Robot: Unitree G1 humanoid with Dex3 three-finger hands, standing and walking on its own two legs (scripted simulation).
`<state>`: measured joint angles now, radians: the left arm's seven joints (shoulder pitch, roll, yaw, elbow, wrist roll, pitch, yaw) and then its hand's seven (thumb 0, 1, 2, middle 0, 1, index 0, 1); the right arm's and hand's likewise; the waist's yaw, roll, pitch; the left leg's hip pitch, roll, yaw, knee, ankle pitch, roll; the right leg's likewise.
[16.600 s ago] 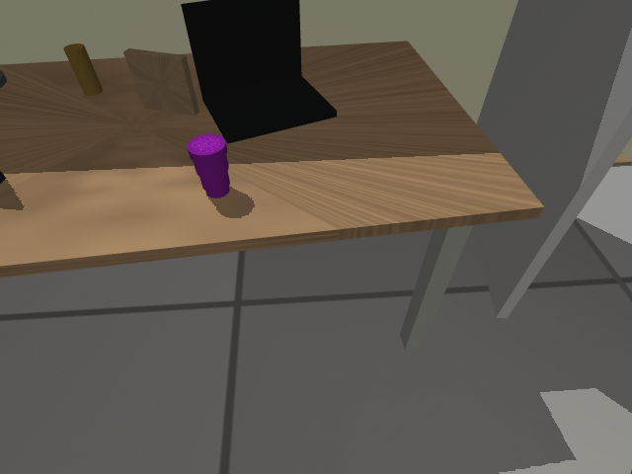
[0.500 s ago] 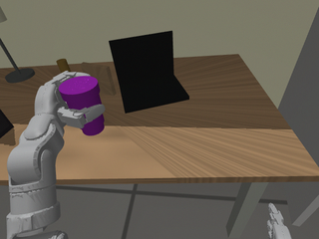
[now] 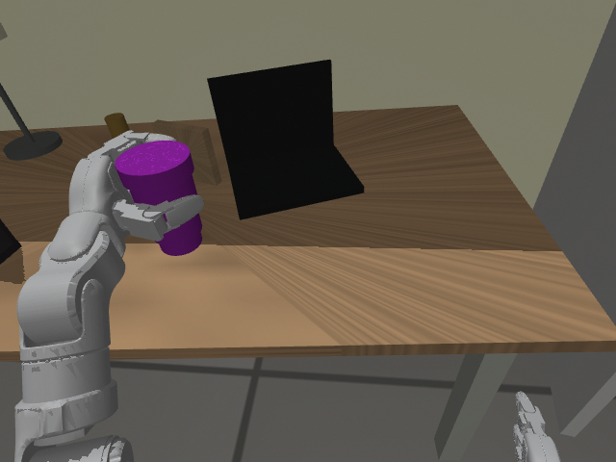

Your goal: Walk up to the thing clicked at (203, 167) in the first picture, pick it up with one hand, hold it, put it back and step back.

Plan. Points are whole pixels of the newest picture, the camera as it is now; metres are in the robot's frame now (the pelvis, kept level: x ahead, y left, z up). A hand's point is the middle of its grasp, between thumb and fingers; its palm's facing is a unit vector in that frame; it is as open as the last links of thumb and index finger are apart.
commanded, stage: hold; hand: left
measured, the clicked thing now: (168, 203) +0.34 +0.17 +0.24
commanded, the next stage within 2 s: crouch in 1.16 s
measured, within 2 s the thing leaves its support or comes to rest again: neither
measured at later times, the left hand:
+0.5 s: hand (161, 184) +0.34 +0.17 +0.27, palm faces +0.16 -0.99 +0.00, open 10.4 cm
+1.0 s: hand (161, 182) +0.34 +0.17 +0.27, palm faces +0.17 -0.99 -0.01, open 10.4 cm
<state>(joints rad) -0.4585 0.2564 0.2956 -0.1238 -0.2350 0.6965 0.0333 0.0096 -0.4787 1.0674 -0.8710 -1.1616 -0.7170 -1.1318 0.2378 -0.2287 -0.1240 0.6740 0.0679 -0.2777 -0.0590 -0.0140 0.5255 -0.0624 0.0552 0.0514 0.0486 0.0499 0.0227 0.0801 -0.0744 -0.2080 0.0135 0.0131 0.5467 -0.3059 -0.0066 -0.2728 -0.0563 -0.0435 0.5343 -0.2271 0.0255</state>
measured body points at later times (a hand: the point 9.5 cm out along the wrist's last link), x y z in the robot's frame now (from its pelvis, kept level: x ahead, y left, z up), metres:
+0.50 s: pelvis +0.00 +0.00 +0.00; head -0.04 -0.03 +0.45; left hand +0.33 +0.22 +0.27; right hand +0.17 -0.26 -0.08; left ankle -0.01 +0.12 -0.73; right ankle +0.04 -0.14 -0.73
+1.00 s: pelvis +0.00 +0.00 +0.00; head -0.04 -0.04 +0.45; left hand +0.33 +0.22 +0.27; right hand +0.17 -0.26 -0.08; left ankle -0.01 +0.12 -0.73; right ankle +0.04 -0.14 -0.73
